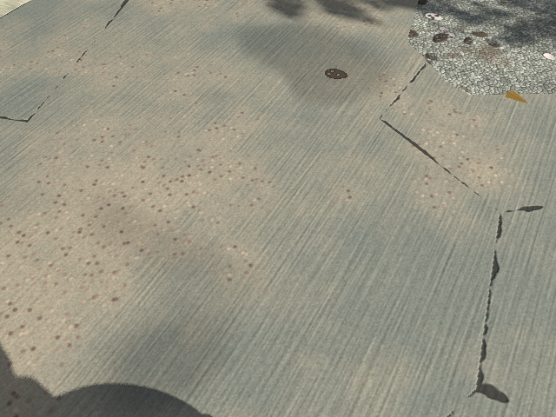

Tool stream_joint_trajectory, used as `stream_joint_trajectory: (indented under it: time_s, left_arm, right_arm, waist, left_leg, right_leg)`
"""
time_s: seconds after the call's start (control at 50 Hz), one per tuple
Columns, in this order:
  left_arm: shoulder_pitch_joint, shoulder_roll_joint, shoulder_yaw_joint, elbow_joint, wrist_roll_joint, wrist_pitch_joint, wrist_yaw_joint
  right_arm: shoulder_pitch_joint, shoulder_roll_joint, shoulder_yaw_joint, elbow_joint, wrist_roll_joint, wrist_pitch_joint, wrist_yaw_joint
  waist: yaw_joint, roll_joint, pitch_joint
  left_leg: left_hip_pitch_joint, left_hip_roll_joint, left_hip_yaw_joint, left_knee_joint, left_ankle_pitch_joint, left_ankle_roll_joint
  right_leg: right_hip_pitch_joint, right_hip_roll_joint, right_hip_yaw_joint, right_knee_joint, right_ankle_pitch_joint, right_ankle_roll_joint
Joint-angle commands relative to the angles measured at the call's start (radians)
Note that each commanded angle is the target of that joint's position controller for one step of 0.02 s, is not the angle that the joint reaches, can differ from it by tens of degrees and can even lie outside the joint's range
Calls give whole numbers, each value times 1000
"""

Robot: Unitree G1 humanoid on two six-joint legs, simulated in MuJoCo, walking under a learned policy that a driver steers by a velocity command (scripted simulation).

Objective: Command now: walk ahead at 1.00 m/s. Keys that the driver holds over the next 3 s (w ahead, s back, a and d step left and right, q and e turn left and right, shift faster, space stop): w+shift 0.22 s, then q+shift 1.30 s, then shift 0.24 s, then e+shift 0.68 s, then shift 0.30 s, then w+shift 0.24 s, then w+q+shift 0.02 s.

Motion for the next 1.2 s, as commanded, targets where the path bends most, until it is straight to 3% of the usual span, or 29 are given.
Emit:
stream_joint_trajectory:
  time_s: [0.02,0.08,0.12,0.16,0.2,0.22,0.24,0.26,0.28,0.3,0.32,0.36,0.42,0.48,0.54,0.62,0.64,0.66,0.68,0.7,0.72,0.74,0.76,0.8,0.86,0.94,1.1,1.16,1.2]
  left_arm:
    - [-82,20,-15,-95,9,7,-20]
    - [-228,6,-38,-148,-5,-10,-34]
    - [-265,28,-36,-161,-16,-11,-31]
    - [-249,63,-26,-161,-10,-12,-17]
    - [-89,116,-3,-126,-6,-11,1]
    - [103,154,17,-66,-8,-9,17]
    - [288,189,34,-11,9,-10,34]
    - [354,276,56,-2,42,-15,48]
    - [315,280,63,-10,38,-16,27]
    - [212,201,56,-24,12,-19,18]
    - [154,123,34,-15,7,-33,15]
    - [118,61,19,1,-2,-43,26]
    - [124,60,15,21,-25,-53,34]
    - [23,72,18,-6,-38,-53,43]
    - [43,104,31,-16,-47,-52,53]
    - [41,155,56,-48,-64,-18,67]
    - [13,154,58,-64,-65,1,64]
    - [46,127,55,-65,-55,18,55]
    - [142,69,46,-106,-29,39,51]
    - [213,62,29,-128,-5,54,53]
    - [224,76,23,-124,-7,62,63]
    - [120,117,32,-128,3,65,69]
    - [47,122,36,-153,10,68,71]
    - [27,116,35,-164,10,96,73]
    - [12,81,24,-183,-3,115,70]
    - [-69,96,27,-221,-8,126,72]
    - [-109,132,30,-235,-26,92,75]
    - [-49,149,33,-220,-35,82,82]
    - [19,172,41,-204,-34,75,99]
  right_arm:
    - [-23,-62,0,-54,14,-37,7]
    - [32,-75,1,-44,32,-50,8]
    - [69,-114,-3,-30,35,-53,2]
    - [93,-146,-4,-21,24,-43,-5]
    - [84,-193,-14,-18,-4,-18,-24]
    - [56,-211,-20,-20,-16,-1,-35]
    - [31,-187,-16,-28,-14,7,-39]
    - [96,-39,14,-66,8,5,-26]
    - [241,-15,18,-61,75,-1,-29]
    - [112,-88,4,-75,54,2,-47]
    - [14,-82,4,-92,43,3,-47]
    - [-36,-58,-1,-105,15,31,-31]
    - [-31,-5,-3,-132,1,86,-6]
    - [-140,27,14,-203,1,89,16]
    - [-176,8,16,-218,-3,85,38]
    - [-27,-73,-22,-211,-27,93,27]
    - [74,-105,-40,-187,-30,84,14]
    - [54,-163,-60,-185,-17,75,-6]
    - [-24,-263,-79,-219,0,90,-6]
    - [-17,-308,-92,-262,30,93,6]
    - [-114,-264,-93,-307,25,109,-6]
    - [-162,-176,-68,-314,22,121,-16]
    - [-181,-140,-54,-307,20,124,-19]
    - [-168,-137,-55,-304,20,122,-20]
    - [-150,-184,-74,-315,13,120,-12]
    - [-141,-205,-88,-335,14,141,-12]
    - [-139,-227,-98,-355,0,152,2]
    - [-190,-230,-96,-370,2,153,11]
    - [-226,-214,-89,-379,15,147,11]
  waist:
    - [42,39,124]
    - [3,32,154]
    - [-8,44,151]
    - [6,76,89]
    - [101,149,-46]
    - [192,165,-141]
    - [273,142,-202]
    - [201,-81,-315]
    - [118,-238,-497]
    - [98,-21,-372]
    - [87,30,-189]
    - [36,33,-55]
    - [-30,-36,-24]
    - [-58,-87,10]
    - [-35,-74,-26]
    - [-100,-78,-110]
    - [-148,-44,-146]
    - [-127,104,-100]
    - [-10,227,-75]
    - [-3,160,-268]
    - [11,109,-273]
    - [15,-22,-137]
    - [28,-32,-75]
    - [33,-10,-75]
    - [23,4,-136]
    - [-12,85,-114]
    - [-39,160,-80]
    - [-6,184,-77]
    - [45,159,-65]
  left_leg:
    - [-110,221,-202,-302,149,98]
    - [-153,195,-119,-370,401,71]
    - [-11,232,-101,-401,566,56]
    - [183,250,-69,-294,945,35]
    - [278,288,-62,-31,1231,20]
    - [249,295,-55,201,1230,16]
    - [106,256,-55,499,1031,5]
    - [-186,122,-49,919,243,-8]
    - [-433,-1,-177,1221,-291,-22]
    - [-468,98,-206,1181,-163,-13]
    - [-484,124,-185,1103,-122,-21]
    - [-458,167,-172,992,-113,-36]
    - [-398,166,-117,859,-83,-53]
    - [-349,147,-27,544,147,-53]
    - [-236,94,54,324,361,-39]
    - [-90,36,56,286,218,47]
    - [-1,27,25,199,227,80]
    - [65,105,-110,127,599,120]
    - [144,330,-525,203,1360,271]
    - [220,433,-720,97,1273,377]
    - [171,454,-795,8,731,406]
    - [28,386,-734,-48,429,344]
    - [-48,314,-672,-69,325,281]
    - [-119,239,-556,-62,377,198]
    - [-92,187,-537,-27,428,130]
    - [-62,150,-624,-67,83,69]
    - [-25,133,-768,-46,12,64]
    - [-108,109,-808,-36,42,28]
    - [-235,41,-793,-17,-153,-49]
  right_leg:
    - [-107,-45,-65,-180,135,29]
    - [77,-1,-159,-516,366,17]
    - [103,30,-172,-619,445,-8]
    - [124,97,-207,-660,372,-34]
    - [290,163,-189,-654,216,-63]
    - [471,178,-171,-650,144,-78]
    - [684,97,-94,-681,143,-100]
    - [934,-197,226,-659,149,-137]
    - [1110,-402,698,-782,357,-269]
    - [960,-332,513,-794,495,-218]
    - [774,-293,337,-810,648,-188]
    - [569,-223,114,-873,755,-118]
    - [436,-172,-72,-915,871,-59]
    - [345,-76,-262,-941,807,-32]
    - [392,-73,-327,-861,754,-13]
    - [477,-158,-310,-507,889,31]
    - [451,-147,-303,-286,743,54]
    - [316,-20,-316,-4,101,94]
    - [43,168,-245,326,-497,153]
    - [5,134,-12,358,-451,169]
    - [-32,109,29,343,-403,164]
    - [-49,70,43,231,-338,158]
    - [-33,57,50,124,-295,151]
    - [57,51,34,-12,-225,152]
    - [81,69,36,-109,-178,156]
    - [31,95,68,-227,-127,157]
    - [116,169,99,-451,-142,107]
    - [290,202,92,-620,-143,88]
    - [493,172,95,-873,-36,79]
